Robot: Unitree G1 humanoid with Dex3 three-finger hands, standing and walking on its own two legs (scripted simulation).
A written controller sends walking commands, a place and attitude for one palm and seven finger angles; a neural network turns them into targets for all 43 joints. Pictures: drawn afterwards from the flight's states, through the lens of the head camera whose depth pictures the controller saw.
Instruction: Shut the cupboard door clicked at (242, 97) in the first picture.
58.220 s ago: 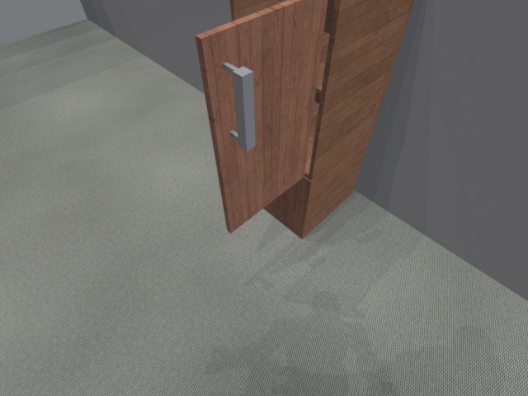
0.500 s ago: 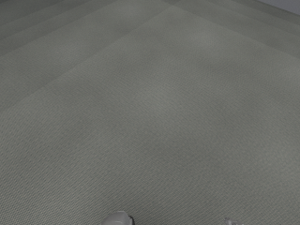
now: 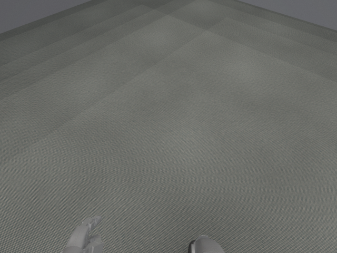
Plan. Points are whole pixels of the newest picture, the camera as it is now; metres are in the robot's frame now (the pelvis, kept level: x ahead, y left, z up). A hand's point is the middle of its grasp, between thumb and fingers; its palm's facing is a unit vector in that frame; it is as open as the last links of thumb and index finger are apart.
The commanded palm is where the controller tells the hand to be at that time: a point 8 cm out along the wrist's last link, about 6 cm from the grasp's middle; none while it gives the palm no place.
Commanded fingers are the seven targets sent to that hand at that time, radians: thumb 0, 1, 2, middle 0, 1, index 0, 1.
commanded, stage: walk to a spot facing it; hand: left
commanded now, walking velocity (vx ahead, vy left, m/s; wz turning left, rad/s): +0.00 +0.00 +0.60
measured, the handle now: out of the picture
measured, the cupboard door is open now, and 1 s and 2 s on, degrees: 17 17 17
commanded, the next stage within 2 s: turn to face it in 0.18 s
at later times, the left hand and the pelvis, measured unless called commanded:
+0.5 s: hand out of the picture +0.08 +0.18 -0.18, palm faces +0.28 -0.94 -0.18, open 7.3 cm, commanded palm none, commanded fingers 0.00 0.90 0.90 -0.20 -0.30 -0.20 -0.30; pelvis +0.13 +0.01 +0.00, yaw +12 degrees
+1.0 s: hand (98, 232) +0.20 +0.19 -0.15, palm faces -0.03 -0.96 -0.29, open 7.4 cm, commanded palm none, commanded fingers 0.00 0.90 0.90 -0.20 -0.30 -0.20 -0.30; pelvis +0.13 -0.01 +0.00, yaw -5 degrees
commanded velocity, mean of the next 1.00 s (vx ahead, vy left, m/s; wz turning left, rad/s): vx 0.00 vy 0.00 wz -0.30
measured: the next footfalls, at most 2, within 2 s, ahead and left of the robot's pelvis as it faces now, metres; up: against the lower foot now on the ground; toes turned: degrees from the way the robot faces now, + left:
right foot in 0.02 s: +0.16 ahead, -0.13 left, +0.00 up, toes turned -2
left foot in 0.44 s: +0.19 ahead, +0.12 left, +0.00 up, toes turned +17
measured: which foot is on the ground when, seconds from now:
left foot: down 0.00-0.04, up 0.06-0.42, down 0.44-0.86, up 0.88-1.00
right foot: up 0.00-0.00, down 0.02-0.46, up 0.48-0.84, down 0.86-1.00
